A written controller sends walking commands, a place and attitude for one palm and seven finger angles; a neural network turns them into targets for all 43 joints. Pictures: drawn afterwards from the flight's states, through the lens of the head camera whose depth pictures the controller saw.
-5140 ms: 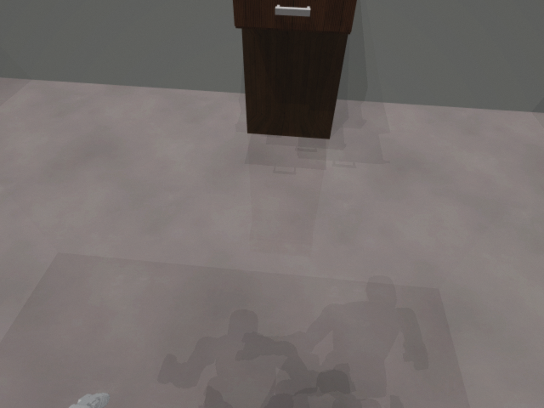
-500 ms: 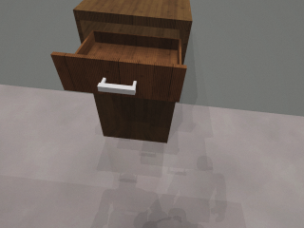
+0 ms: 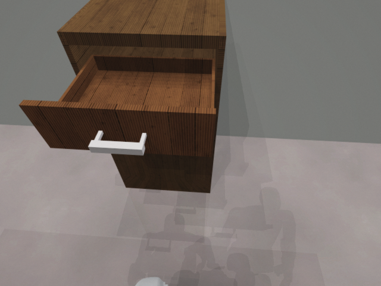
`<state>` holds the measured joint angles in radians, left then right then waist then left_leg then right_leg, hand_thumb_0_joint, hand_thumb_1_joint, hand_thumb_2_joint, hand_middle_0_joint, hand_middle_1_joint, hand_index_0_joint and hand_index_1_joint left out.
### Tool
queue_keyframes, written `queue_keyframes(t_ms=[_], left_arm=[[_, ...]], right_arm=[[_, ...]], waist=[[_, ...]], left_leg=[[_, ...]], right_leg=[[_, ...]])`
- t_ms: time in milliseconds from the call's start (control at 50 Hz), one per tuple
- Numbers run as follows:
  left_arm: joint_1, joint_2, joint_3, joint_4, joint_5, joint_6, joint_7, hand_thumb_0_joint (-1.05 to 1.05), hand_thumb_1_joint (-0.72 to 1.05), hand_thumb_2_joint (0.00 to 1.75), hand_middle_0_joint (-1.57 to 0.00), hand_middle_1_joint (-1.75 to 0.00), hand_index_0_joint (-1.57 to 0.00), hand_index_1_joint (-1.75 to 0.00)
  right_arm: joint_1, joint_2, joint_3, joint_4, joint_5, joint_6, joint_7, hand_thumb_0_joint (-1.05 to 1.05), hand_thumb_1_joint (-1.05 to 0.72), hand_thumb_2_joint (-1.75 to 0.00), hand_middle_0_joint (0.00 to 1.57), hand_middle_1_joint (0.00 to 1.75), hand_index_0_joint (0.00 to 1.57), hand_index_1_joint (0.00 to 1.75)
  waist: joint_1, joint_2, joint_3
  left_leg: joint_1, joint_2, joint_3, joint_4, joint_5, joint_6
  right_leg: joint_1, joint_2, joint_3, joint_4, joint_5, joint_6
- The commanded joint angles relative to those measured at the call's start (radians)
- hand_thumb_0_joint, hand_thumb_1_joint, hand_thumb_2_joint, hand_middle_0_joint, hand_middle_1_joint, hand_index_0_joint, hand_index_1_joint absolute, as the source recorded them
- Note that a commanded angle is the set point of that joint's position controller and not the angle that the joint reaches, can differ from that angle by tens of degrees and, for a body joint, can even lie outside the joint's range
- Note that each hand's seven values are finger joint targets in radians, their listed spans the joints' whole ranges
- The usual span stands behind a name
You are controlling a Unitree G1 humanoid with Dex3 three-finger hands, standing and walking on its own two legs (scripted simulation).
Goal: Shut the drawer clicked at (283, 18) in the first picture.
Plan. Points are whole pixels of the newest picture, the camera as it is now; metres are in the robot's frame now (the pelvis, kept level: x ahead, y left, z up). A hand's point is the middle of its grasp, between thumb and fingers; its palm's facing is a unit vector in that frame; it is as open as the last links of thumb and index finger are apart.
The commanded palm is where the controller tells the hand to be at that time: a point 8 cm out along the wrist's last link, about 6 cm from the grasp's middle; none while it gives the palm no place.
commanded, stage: take the last steps up to it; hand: left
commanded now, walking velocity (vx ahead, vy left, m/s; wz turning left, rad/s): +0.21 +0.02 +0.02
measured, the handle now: (119, 141) +0.43 +0.20 +0.04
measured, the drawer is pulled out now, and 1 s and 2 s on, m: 0.29 0.29 0.29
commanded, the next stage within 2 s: come to a stop and stand still in 0.18 s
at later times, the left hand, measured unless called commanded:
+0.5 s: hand out of the picture +0.13 +0.23 -0.18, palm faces +0.05 -0.98 -0.17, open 7.4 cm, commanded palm none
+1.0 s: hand (117, 285) +0.16 +0.19 -0.16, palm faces +0.01 -0.97 -0.25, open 7.3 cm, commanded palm none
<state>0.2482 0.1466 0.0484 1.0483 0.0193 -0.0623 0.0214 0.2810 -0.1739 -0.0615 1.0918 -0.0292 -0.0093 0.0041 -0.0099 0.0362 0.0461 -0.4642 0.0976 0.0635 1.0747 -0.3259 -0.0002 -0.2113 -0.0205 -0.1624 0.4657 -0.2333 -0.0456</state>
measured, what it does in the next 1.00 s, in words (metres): steps on the spot: left foot, then right foot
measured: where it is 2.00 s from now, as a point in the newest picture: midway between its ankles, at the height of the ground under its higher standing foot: outside the picture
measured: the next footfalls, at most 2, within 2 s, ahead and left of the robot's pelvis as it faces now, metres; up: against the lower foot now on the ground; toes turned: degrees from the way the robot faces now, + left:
left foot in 0.22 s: +0.19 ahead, +0.14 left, +0.00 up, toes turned +8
right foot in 0.70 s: +0.13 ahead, -0.10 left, +0.00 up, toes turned -6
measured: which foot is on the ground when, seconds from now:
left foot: up 0.00-0.20, down 0.22-0.74, up 0.76-1.00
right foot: down 0.00-0.24, up 0.26-0.68, down 0.70-1.00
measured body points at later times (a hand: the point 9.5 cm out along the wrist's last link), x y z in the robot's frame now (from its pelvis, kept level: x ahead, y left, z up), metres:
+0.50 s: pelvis +0.11 +0.05 +0.00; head +0.14 +0.08 +0.45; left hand +0.13 +0.28 -0.17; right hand +0.16 -0.18 -0.14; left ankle +0.15 +0.13 -0.74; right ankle +0.10 -0.10 -0.68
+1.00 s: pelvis +0.09 +0.01 +0.00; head +0.12 -0.01 +0.45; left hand +0.15 +0.24 -0.14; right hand +0.11 -0.23 -0.16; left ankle +0.06 +0.15 -0.71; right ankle +0.10 -0.10 -0.74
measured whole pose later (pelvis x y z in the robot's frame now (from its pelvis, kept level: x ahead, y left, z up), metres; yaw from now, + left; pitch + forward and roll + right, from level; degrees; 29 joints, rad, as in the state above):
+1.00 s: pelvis +0.09 +0.01 +0.00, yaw -2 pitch +0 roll +2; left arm 0.19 0.16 0.03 1.02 0.02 0.00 0.03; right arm 0.22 -0.19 -0.06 1.06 -0.01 0.05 -0.01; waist 0.02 0.02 0.06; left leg -0.29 0.02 0.02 0.74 -0.43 -0.04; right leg -0.24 -0.05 -0.06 0.48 -0.24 -0.02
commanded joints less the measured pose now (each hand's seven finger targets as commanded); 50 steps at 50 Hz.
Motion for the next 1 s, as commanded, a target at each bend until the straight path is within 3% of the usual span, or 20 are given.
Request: queue_keyframes(t_ms=[0,100,160,180,200,220,240,260,300,360,560,640,660,680,700,740,780,820,940,980], left_arm=[[0.079,0.13,0.013,-0.001,0.005,-0.011,-0.002,0.0,0.9,0.9,-0.2,-0.3,-0.2,-0.3],[0.127,0.156,0.017,0.034,0.004,-0.004,-0.005,0.0,0.9,0.9,-0.2,-0.3,-0.2,-0.3],[0.111,0.137,0.017,0.039,-0.001,0.011,-0.002,0.0,0.9,0.9,-0.2,-0.3,-0.2,-0.3],[0.122,0.112,0.011,0.033,-0.003,0.017,-0.004,0.0,0.9,0.9,-0.2,-0.3,-0.2,-0.3],[0.143,0.064,0.005,0.018,-0.008,0.019,-0.007,0.0,0.9,0.9,-0.2,-0.3,-0.2,-0.3],[0.118,0.056,-0.002,-0.005,-0.003,0.021,-0.004,0.0,0.9,0.9,-0.2,-0.3,-0.2,-0.3],[0.087,0.069,-0.002,-0.018,0.003,0.03,0.002,0.0,0.9,0.9,-0.2,-0.3,-0.2,-0.3],[0.049,0.074,0.004,-0.012,0.003,0.03,-0.002,0.0,0.9,0.9,-0.2,-0.3,-0.2,-0.3],[0.084,0.042,0.0,0.023,0.001,0.041,-0.005,0.0,0.9,0.9,-0.2,-0.3,-0.2,-0.3],[0.172,0.023,-0.004,0.052,-0.004,0.075,0.006,0.0,0.9,0.9,-0.2,-0.3,-0.2,-0.3],[0.025,0.067,0.006,-0.044,0.002,0.104,0.015,0.0,0.9,0.9,-0.2,-0.3,-0.2,-0.3],[0.095,0.082,0.007,-0.025,0.002,0.082,0.02,0.0,0.9,0.9,-0.2,-0.3,-0.2,-0.3],[0.091,0.115,0.007,-0.024,0.007,0.07,0.024,0.0,0.9,0.9,-0.2,-0.3,-0.2,-0.3],[0.056,0.179,0.013,-0.03,0.011,0.061,0.027,0.0,0.9,0.9,-0.2,-0.3,-0.2,-0.3],[0.048,0.212,0.014,-0.041,0.006,0.062,0.023,0.0,0.9,0.9,-0.2,-0.3,-0.2,-0.3],[0.015,0.207,0.017,-0.042,0.006,0.057,0.026,0.0,0.9,0.9,-0.2,-0.3,-0.2,-0.3],[-0.037,0.187,0.014,-0.052,0.004,0.057,0.025,0.0,0.9,0.9,-0.2,-0.3,-0.2,-0.3],[-0.029,0.188,0.019,-0.055,0.004,0.056,0.023,0.0,0.9,0.9,-0.2,-0.3,-0.2,-0.3],[0.015,0.211,0.032,-0.045,0.008,0.058,0.021,0.0,0.9,0.9,-0.2,-0.3,-0.2,-0.3],[-0.005,0.218,0.034,-0.041,0.006,0.061,0.02,0.0,0.9,0.9,-0.2,-0.3,-0.2,-0.3]], right_arm=[[0.008,0.001,0.007,-0.058,0.007,-0.007,0.009,0.0,-0.9,-0.9,0.2,0.3,0.2,0.3],[-0.095,-0.011,0.011,-0.096,0.011,-0.026,0.014,0.0,-0.9,-0.9,0.2,0.3,0.2,0.3],[-0.019,-0.039,0.01,-0.065,0.009,-0.041,0.005,0.0,-0.9,-0.9,0.2,0.3,0.2,0.3],[0.064,-0.086,0.0,-0.041,0.006,-0.048,-0.003,0.0,-0.9,-0.9,0.2,0.3,0.2,0.3],[0.145,-0.178,-0.019,-0.027,-0.005,-0.05,-0.013,0.0,-0.9,-0.9,0.2,0.3,0.2,0.3],[0.188,-0.211,-0.024,-0.017,-0.003,-0.037,-0.019,0.0,-0.9,-0.9,0.2,0.3,0.2,0.3],[0.184,-0.207,-0.017,-0.019,-0.001,-0.035,-0.029,0.0,-0.9,-0.9,0.2,0.3,0.2,0.3],[0.121,-0.167,-0.01,-0.036,0.0,-0.031,-0.031,0.0,-0.9,-0.9,0.2,0.3,0.2,0.3],[-0.009,-0.09,0.018,-0.07,0.005,-0.038,-0.035,0.0,-0.9,-0.9,0.2,0.3,0.2,0.3],[-0.07,-0.075,0.025,-0.082,0.013,-0.042,-0.048,0.0,-0.9,-0.9,0.2,0.3,0.2,0.3],[-0.028,-0.14,-0.02,-0.055,0.005,0.006,-0.053,0.0,-0.9,-0.9,0.2,0.3,0.2,0.3],[-0.048,-0.13,-0.027,-0.055,0.016,0.013,-0.04,0.0,-0.9,-0.9,0.2,0.3,0.2,0.3],[-0.033,-0.091,-0.022,-0.058,0.022,0.013,-0.034,0.0,-0.9,-0.9,0.2,0.3,0.2,0.3],[-0.017,-0.033,-0.011,-0.071,0.029,0.017,-0.026,0.0,-0.9,-0.9,0.2,0.3,0.2,0.3],[-0.043,-0.03,-0.006,-0.085,0.026,0.033,-0.022,0.0,-0.9,-0.9,0.2,0.3,0.2,0.3],[-0.057,-0.046,-0.008,-0.087,0.019,0.052,-0.027,0.0,-0.9,-0.9,0.2,0.3,0.2,0.3],[-0.027,-0.055,-0.008,-0.054,0.02,0.051,-0.025,0.0,-0.9,-0.9,0.2,0.3,0.2,0.3],[-0.027,-0.062,-0.009,-0.056,0.019,0.053,-0.02,0.0,-0.9,-0.9,0.2,0.3,0.2,0.3],[-0.066,-0.058,0.0,-0.083,0.022,0.037,-0.019,0.0,-0.9,-0.9,0.2,0.3,0.2,0.3],[-0.032,-0.051,0.006,-0.073,0.021,0.034,-0.022,0.0,-0.9,-0.9,0.2,0.3,0.2,0.3]], waist=[[0.002,-0.146,0.031],[0.037,-0.169,0.03],[-0.009,-0.112,0.018],[-0.037,-0.001,-0.037],[-0.059,0.194,-0.079],[-0.073,0.287,-0.085],[-0.076,0.272,-0.062],[-0.058,0.17,0.004],[0.009,0.034,0.036],[0.05,0.037,-0.045],[-0.004,0.143,-0.057],[0.039,0.087,-0.101],[0.033,-0.022,-0.101],[0.008,-0.2,-0.082],[0.028,-0.211,-0.061],[0.027,-0.283,-0.063],[0.008,-0.187,-0.056],[0.021,-0.19,-0.041],[0.06,-0.215,-0.052],[0.041,-0.206,-0.064]], left_leg=[[-0.007,0.029,0.018,-0.184,0.061,-0.029],[0.074,-0.008,0.051,-0.4,0.077,-0.024],[0.296,-0.031,0.075,-0.592,0.166,-0.018],[0.437,0.021,0.01,-0.64,0.23,0.002],[0.549,0.213,-0.214,-0.697,0.302,0.084],[0.533,0.333,-0.362,-0.809,0.247,0.166],[0.477,0.356,-0.409,-0.834,0.205,0.194],[0.388,0.331,-0.36,-0.842,0.19,0.201],[0.237,0.242,-0.19,-0.862,0.309,0.144],[0.228,0.197,-0.068,-0.832,0.564,0.129],[0.334,0.227,-0.096,-0.734,0.668,0.173],[0.292,0.156,-0.06,-0.639,0.483,0.101],[0.25,0.086,-0.021,-0.565,0.324,0.043],[0.14,-0.007,0.049,-0.51,0.036,-0.013],[0.14,-0.052,0.023,-0.429,-0.158,-0.03],[0.101,-0.059,-0.037,-0.285,-0.215,-0.03],[0.075,-0.066,-0.058,-0.186,-0.144,-0.037],[0.064,-0.067,-0.057,-0.165,-0.11,-0.045],[0.111,-0.075,-0.034,-0.38,-0.121,-0.047],[0.186,-0.079,-0.022,-0.499,-0.054,-0.044]], right_leg=[[-0.032,-0.26,0.173,-0.282,0.145,-0.105],[0.032,-0.259,0.176,-0.226,0.182,-0.095],[-0.033,-0.204,0.135,-0.106,0.138,-0.047],[-0.087,-0.147,0.094,0.045,0.094,-0.013],[-0.229,-0.05,0.011,0.253,-0.143,0.032],[-0.306,-0.001,0.018,0.477,-0.4,0.046],[-0.342,-0.025,0.094,0.611,-0.405,0.033],[-0.364,-0.061,0.117,0.668,-0.338,0.03],[-0.255,-0.095,0.153,0.606,-0.188,0.053],[-0.138,-0.08,0.154,0.499,-0.109,0.085],[-0.155,-0.042,0.118,0.314,-0.207,0.075],[0.023,-0.035,0.094,-0.012,0.048,0.067],[0.062,-0.102,0.178,-0.117,0.186,0.051],[0.079,-0.27,0.35,-0.139,0.353,-0.012],[0.008,-0.359,0.399,-0.173,0.402,-0.097],[0.014,-0.349,0.411,-0.167,0.458,-0.149],[0.049,-0.293,0.326,-0.129,0.488,-0.135],[0.048,-0.279,0.296,-0.13,0.443,-0.121],[0.107,-0.279,0.336,-0.133,0.381,-0.135],[0.081,-0.257,0.319,-0.12,0.322,-0.11]])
